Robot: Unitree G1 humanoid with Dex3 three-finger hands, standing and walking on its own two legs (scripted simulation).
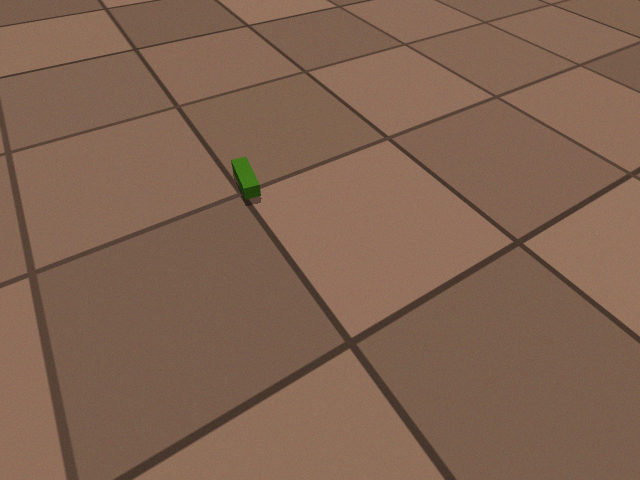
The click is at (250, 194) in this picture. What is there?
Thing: lying carton
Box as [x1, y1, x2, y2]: [231, 157, 260, 199]
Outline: 233,159 231,160 234,174 246,199 260,195 259,184 246,157
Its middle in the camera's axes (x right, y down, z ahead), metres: -0.34 -0.28 +1.86
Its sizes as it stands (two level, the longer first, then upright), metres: 0.220 0.075 0.068
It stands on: the floor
